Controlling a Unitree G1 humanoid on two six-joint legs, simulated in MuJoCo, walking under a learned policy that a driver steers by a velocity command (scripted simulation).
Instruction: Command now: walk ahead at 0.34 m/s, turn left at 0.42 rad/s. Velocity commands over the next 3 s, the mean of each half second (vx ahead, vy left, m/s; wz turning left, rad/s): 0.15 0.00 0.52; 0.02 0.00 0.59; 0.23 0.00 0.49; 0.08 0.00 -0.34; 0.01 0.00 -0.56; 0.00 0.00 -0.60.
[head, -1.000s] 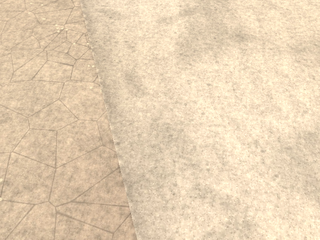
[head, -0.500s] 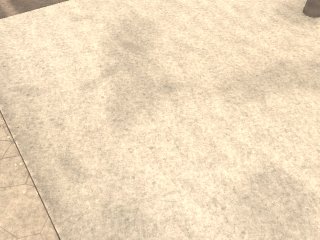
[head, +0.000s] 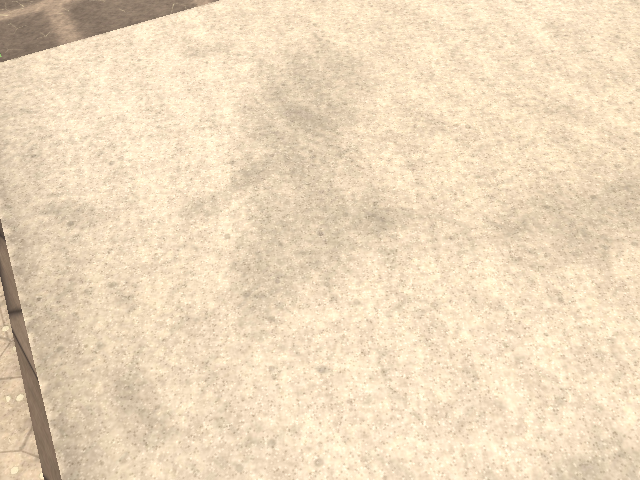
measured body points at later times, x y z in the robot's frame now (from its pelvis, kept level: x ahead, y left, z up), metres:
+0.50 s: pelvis +0.17 +0.01 +0.00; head +0.22 +0.04 +0.45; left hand +0.29 +0.31 -0.10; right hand +0.38 -0.23 -0.09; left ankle +0.25 +0.08 -0.73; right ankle +0.27 -0.18 -0.66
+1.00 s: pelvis +0.22 -0.06 +0.01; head +0.27 -0.05 +0.46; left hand +0.20 +0.25 -0.07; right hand +0.51 -0.22 -0.10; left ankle +0.13 +0.06 -0.65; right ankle +0.29 -0.14 -0.73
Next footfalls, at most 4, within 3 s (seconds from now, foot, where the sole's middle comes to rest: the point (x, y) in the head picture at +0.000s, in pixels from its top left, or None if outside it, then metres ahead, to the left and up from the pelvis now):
0.22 left None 0.29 0.08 -0.77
0.74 right None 0.33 -0.12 -0.77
1.22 left None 0.15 0.06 -0.77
1.64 right None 0.49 0.15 -0.77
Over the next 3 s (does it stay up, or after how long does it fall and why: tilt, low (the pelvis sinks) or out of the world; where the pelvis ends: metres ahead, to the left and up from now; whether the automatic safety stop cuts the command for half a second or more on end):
stays up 0.35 0.16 0.01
